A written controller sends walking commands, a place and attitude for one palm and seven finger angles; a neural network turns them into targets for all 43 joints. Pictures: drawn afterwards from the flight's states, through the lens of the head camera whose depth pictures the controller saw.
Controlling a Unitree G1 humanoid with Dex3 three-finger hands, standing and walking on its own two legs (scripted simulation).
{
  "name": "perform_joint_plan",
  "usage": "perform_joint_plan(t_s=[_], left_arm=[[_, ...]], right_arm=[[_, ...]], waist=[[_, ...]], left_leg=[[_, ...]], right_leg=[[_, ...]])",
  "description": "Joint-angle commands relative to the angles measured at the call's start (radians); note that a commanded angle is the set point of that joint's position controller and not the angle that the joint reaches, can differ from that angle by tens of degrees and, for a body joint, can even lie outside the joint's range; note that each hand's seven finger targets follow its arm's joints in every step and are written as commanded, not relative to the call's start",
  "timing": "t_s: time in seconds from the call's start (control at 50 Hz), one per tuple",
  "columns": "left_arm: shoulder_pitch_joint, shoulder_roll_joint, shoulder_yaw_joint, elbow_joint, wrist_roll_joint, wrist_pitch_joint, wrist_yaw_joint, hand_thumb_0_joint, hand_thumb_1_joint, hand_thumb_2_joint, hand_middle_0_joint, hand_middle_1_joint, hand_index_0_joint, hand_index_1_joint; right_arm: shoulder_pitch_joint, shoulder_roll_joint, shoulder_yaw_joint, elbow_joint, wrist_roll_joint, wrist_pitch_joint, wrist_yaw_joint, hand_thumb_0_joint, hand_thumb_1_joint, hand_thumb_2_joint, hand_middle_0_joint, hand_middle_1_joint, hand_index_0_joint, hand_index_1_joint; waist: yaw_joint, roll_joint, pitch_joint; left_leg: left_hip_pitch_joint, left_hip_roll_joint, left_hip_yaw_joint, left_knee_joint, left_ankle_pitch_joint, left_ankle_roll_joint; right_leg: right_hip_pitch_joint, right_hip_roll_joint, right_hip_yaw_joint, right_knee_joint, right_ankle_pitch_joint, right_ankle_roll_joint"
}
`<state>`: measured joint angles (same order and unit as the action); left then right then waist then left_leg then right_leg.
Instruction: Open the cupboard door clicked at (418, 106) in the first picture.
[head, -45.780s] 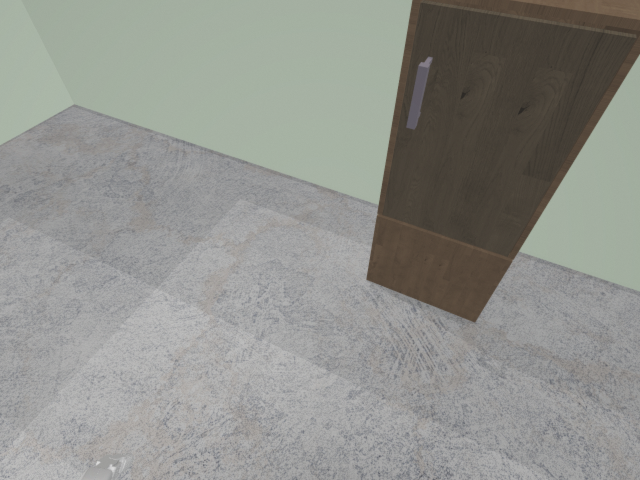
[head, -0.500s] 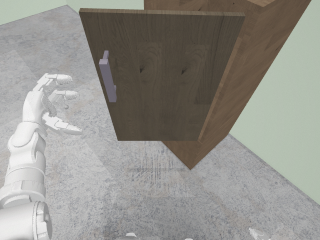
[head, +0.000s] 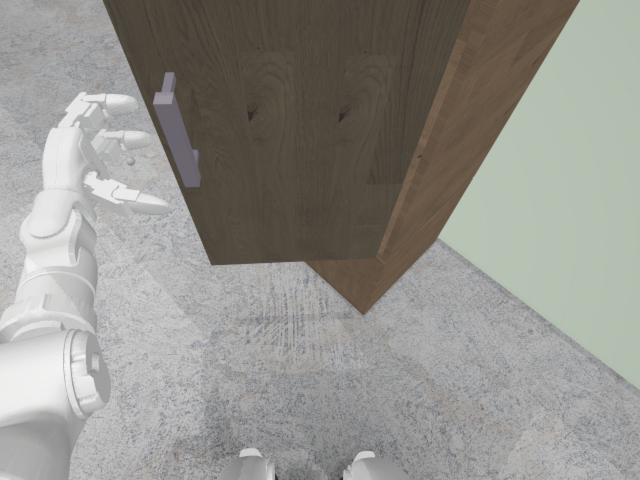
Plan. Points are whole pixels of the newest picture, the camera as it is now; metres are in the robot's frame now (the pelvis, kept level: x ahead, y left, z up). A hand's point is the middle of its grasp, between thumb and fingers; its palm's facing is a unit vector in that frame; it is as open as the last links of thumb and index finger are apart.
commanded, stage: move the hooked fingers beside the handle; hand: left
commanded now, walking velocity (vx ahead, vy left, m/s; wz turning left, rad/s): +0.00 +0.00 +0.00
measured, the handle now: (181, 134) +0.54 +0.16 +0.09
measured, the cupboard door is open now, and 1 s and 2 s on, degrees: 49 49 49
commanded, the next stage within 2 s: slide the fingers in behind the handle in 1.00 s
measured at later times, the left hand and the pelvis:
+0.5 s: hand (120, 162) +0.49 +0.23 +0.09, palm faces +0.04 -1.00 -0.01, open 14.0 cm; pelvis +0.01 +0.00 +0.00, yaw -1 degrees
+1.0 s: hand (118, 156) +0.49 +0.22 +0.10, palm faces +0.02 -1.00 +0.00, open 14.0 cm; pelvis +0.01 +0.01 +0.00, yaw -1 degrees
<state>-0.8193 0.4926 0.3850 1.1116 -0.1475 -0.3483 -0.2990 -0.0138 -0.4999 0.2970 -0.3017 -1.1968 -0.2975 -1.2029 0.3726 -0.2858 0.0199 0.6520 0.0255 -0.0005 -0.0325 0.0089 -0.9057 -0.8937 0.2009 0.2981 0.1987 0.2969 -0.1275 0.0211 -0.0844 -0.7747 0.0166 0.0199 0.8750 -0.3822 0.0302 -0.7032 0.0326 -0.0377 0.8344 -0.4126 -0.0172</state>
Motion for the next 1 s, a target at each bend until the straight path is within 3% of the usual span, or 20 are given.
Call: perform_joint_plan(t_s=[0.0, 0.04, 0.1, 0.14, 0.22, 0.24, 0.26, 0.32, 0.46, 0.6, 0.62, 0.64, 0.66, 0.68, 0.76, 0.86, 0.88, 0.92, 0.94, 0.98], left_arm=[[-0.428, 0.334, 0.082, -0.131, -0.005, -0.048, 0.014, 0.0, -0.5, 0.3, -0.3, -1.2, -0.3, -1.2], [-0.455, 0.384, 0.099, -0.119, 0.017, -0.047, 0.014, 0.0, -0.5, 0.3, -0.3, -1.2, -0.3, -1.2], [-0.512, 0.336, 0.055, -0.176, 0.022, -0.072, 0.008, 0.0, -0.5, 0.3, -0.3, -1.2, -0.3, -1.2], [-0.536, 0.379, 0.092, -0.167, 0.017, -0.082, 0.006, 0.0, -0.5, 0.3, -0.3, -1.2, -0.3, -1.2], [-0.415, 0.381, 0.121, -0.164, 0.002, -0.07, -0.021, 0.0, -0.5, 0.3, -0.3, -1.2, -0.3, -1.2], [-0.364, 0.388, 0.134, -0.156, -0.002, -0.06, -0.027, 0.0, -0.5, 0.3, -0.3, -1.2, -0.3, -1.2], [-0.35, 0.355, 0.102, -0.151, -0.001, -0.047, -0.036, 0.0, -0.5, 0.3, -0.3, -1.2, -0.3, -1.2], [-0.336, 0.383, 0.113, -0.126, 0.002, -0.021, -0.049, 0.0, -0.5, 0.3, -0.3, -1.2, -0.3, -1.2], [-0.446, 0.331, 0.085, -0.289, -0.028, -0.1, -0.04, 0.0, -0.5, 0.3, -0.3, -1.2, -0.3, -1.2], [-0.464, 0.235, -0.007, -0.163, -0.017, -0.042, -0.041, 0.0, -0.5, 0.3, -0.3, -1.2, -0.3, -1.2], [-0.456, 0.279, 0.028, -0.17, -0.009, -0.041, -0.037, 0.0, -0.5, 0.3, -0.3, -1.2, -0.3, -1.2], [-0.443, 0.254, 0.008, -0.156, -0.013, -0.036, -0.032, 0.0, -0.5, 0.3, -0.3, -1.2, -0.3, -1.2], [-0.44, 0.292, 0.047, -0.164, -0.016, -0.038, -0.024, 0.0, -0.5, 0.3, -0.3, -1.2, -0.3, -1.2], [-0.455, 0.264, 0.022, -0.167, -0.016, -0.04, -0.021, 0.0, -0.5, 0.3, -0.3, -1.2, -0.3, -1.2], [-0.459, 0.35, 0.097, -0.204, -0.003, -0.074, 0.004, 0.0, -0.5, 0.3, -0.3, -1.2, -0.3, -1.2], [-0.447, 0.307, 0.068, -0.253, 0.004, -0.093, 0.004, 0.0, -0.5, 0.3, -0.3, -1.2, -0.3, -1.2], [-0.431, 0.261, 0.032, -0.236, -0.001, -0.085, -0.002, 0.0, -0.5, 0.3, -0.3, -1.2, -0.3, -1.2], [-0.403, 0.272, 0.057, -0.222, -0.012, -0.073, -0.008, 0.0, -0.5, 0.3, -0.3, -1.2, -0.3, -1.2], [-0.392, 0.232, 0.02, -0.203, -0.019, -0.058, -0.011, 0.0, -0.5, 0.3, -0.3, -1.2, -0.3, -1.2], [-0.392, 0.227, 0.017, -0.172, -0.025, -0.037, -0.011, 0.0, -0.5, 0.3, -0.3, -1.2, -0.3, -1.2]], right_arm=[[0.144, -0.174, -0.055, -0.069, -0.004, -0.003, -0.014, 0.0, -0.9, -0.9, 0.2, 0.3, 0.2, 0.3], [0.156, -0.176, -0.054, -0.072, -0.005, 0.006, -0.014, 0.0, -0.9, -0.9, 0.2, 0.3, 0.2, 0.3], [0.169, -0.167, -0.055, -0.081, -0.009, 0.011, -0.009, 0.0, -0.9, -0.9, 0.2, 0.3, 0.2, 0.3], [0.181, -0.174, -0.059, -0.068, -0.011, 0.015, -0.008, 0.0, -0.9, -0.9, 0.2, 0.3, 0.2, 0.3], [0.197, -0.17, -0.06, -0.084, -0.01, 0.029, -0.003, 0.0, -0.9, -0.9, 0.2, 0.3, 0.2, 0.3], [0.193, -0.169, -0.063, -0.091, -0.009, 0.034, -0.002, 0.0, -0.9, -0.9, 0.2, 0.3, 0.2, 0.3], [0.188, -0.165, -0.059, -0.098, -0.006, 0.037, -0.001, 0.0, -0.9, -0.9, 0.2, 0.3, 0.2, 0.3], [0.192, -0.172, -0.058, -0.104, -0.002, 0.051, -0.005, 0.0, -0.9, -0.9, 0.2, 0.3, 0.2, 0.3], [0.172, -0.161, -0.067, -0.093, -0.003, 0.045, -0.005, 0.0, -0.9, -0.9, 0.2, 0.3, 0.2, 0.3], [0.161, -0.163, -0.06, -0.07, -0.001, 0.04, -0.006, 0.0, -0.9, -0.9, 0.2, 0.3, 0.2, 0.3], [0.166, -0.173, -0.063, -0.073, -0.002, 0.041, -0.007, 0.0, -0.9, -0.9, 0.2, 0.3, 0.2, 0.3], [0.156, -0.167, -0.06, -0.078, -0.003, 0.041, -0.005, 0.0, -0.9, -0.9, 0.2, 0.3, 0.2, 0.3], [0.159, -0.172, -0.06, -0.081, -0.004, 0.04, -0.007, 0.0, -0.9, -0.9, 0.2, 0.3, 0.2, 0.3], [0.153, -0.167, -0.058, -0.084, -0.005, 0.037, -0.004, 0.0, -0.9, -0.9, 0.2, 0.3, 0.2, 0.3], [0.159, -0.17, -0.058, -0.097, -0.009, 0.036, -0.001, 0.0, -0.9, -0.9, 0.2, 0.3, 0.2, 0.3], [0.157, -0.164, -0.062, -0.104, -0.009, 0.039, 0.006, 0.0, -0.9, -0.9, 0.2, 0.3, 0.2, 0.3], [0.151, -0.16, -0.06, -0.103, -0.008, 0.039, 0.008, 0.0, -0.9, -0.9, 0.2, 0.3, 0.2, 0.3], [0.162, -0.168, -0.063, -0.098, -0.006, 0.043, 0.006, 0.0, -0.9, -0.9, 0.2, 0.3, 0.2, 0.3], [0.154, -0.162, -0.062, -0.097, -0.004, 0.045, 0.007, 0.0, -0.9, -0.9, 0.2, 0.3, 0.2, 0.3], [0.153, -0.164, -0.061, -0.092, -0.002, 0.046, 0.003, 0.0, -0.9, -0.9, 0.2, 0.3, 0.2, 0.3]], waist=[[-0.008, 0.023, -0.394], [-0.015, 0.033, -0.396], [-0.028, 0.094, -0.442], [-0.032, 0.096, -0.473], [0.004, 0.099, -0.532], [0.017, 0.085, -0.524], [0.008, 0.077, -0.491], [0.001, 0.018, -0.407], [-0.018, 0.135, -0.47], [-0.049, 0.114, -0.363], [-0.035, 0.121, -0.406], [-0.035, 0.123, -0.396], [-0.026, 0.092, -0.414], [-0.036, 0.085, -0.415], [-0.006, 0.107, -0.479], [-0.002, 0.149, -0.512], [-0.01, 0.147, -0.487], [-0.004, 0.123, -0.483], [-0.014, 0.114, -0.442], [-0.02, 0.066, -0.38]], left_leg=[[0.284, -0.002, -0.051, -0.056, 0.307, 0.014], [0.262, -0.001, -0.047, -0.052, 0.31, 0.016], [0.31, 0.0, -0.048, -0.036, 0.355, 0.016], [0.324, 0.005, -0.052, -0.025, 0.362, 0.013], [0.337, 0.001, -0.039, -0.03, 0.441, 0.013], [0.317, -0.001, -0.032, -0.031, 0.437, 0.015], [0.295, -0.003, -0.024, -0.036, 0.423, 0.019], [0.229, -0.003, -0.017, -0.048, 0.368, 0.025], [0.382, 0.003, -0.04, -0.034, 0.408, 0.016], [0.372, 0.009, -0.065, -0.037, 0.361, 0.012], [0.391, 0.012, -0.067, -0.037, 0.372, 0.008], [0.381, 0.009, -0.066, -0.036, 0.365, 0.007], [0.368, 0.011, -0.067, -0.034, 0.371, 0.008], [0.362, 0.01, -0.066, -0.032, 0.363, 0.008], [0.377, 0.011, -0.068, -0.021, 0.414, 0.003], [0.439, 0.019, -0.078, -0.021, 0.46, -0.007], [0.437, 0.019, -0.078, -0.023, 0.451, -0.006], [0.442, 0.023, -0.081, -0.031, 0.459, -0.007], [0.422, 0.023, -0.079, -0.036, 0.436, -0.006], [0.361, 0.02, -0.071, -0.049, 0.361, 0.001]], right_leg=[[0.112, 0.009, 0.03, -0.085, 0.331, 0.006], [0.119, 0.009, 0.038, -0.082, 0.349, 0.01], [0.098, 0.012, 0.037, -0.07, 0.374, 0.006], [0.095, 0.018, 0.039, -0.071, 0.379, 0.009], [0.17, 0.021, 0.039, -0.063, 0.476, 0.007], [0.191, 0.02, 0.041, -0.067, 0.491, 0.009], [0.191, 0.019, 0.042, -0.072, 0.5, 0.011], [0.193, 0.02, 0.043, -0.084, 0.483, 0.015], [0.115, 0.029, 0.035, -0.082, 0.428, 0.005], [0.008, 0.025, 0.009, -0.085, 0.328, -0.002], [0.006, 0.025, 0.011, -0.079, 0.328, 0.0], [0.006, 0.024, 0.01, -0.08, 0.321, 0.0], [0.022, 0.023, 0.012, -0.074, 0.333, 0.0], [0.022, 0.022, 0.01, -0.072, 0.329, 0.003], [0.051, 0.024, 0.015, -0.051, 0.363, 0.001], [0.033, 0.03, 0.005, -0.046, 0.359, -0.002], [0.021, 0.032, 0.001, -0.052, 0.347, -0.003], [0.02, 0.034, -0.002, -0.057, 0.346, -0.003], [0.015, 0.034, -0.006, -0.065, 0.332, -0.003], [0.014, 0.031, -0.006, -0.077, 0.302, 0.0]])
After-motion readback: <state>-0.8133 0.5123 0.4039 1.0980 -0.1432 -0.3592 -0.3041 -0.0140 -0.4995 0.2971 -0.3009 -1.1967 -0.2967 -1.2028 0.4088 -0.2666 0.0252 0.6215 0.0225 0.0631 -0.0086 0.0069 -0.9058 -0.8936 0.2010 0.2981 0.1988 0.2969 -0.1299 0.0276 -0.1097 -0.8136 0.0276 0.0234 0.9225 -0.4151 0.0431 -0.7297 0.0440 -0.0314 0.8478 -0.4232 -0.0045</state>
